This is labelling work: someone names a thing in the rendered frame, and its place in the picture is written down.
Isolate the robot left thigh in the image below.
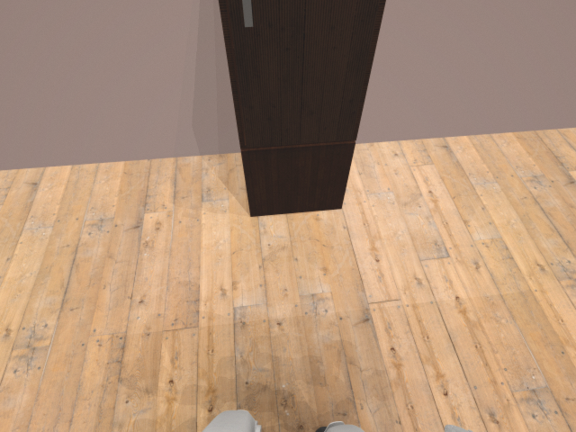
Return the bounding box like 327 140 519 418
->
203 410 262 432

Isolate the cupboard door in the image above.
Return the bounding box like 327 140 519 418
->
228 0 380 148

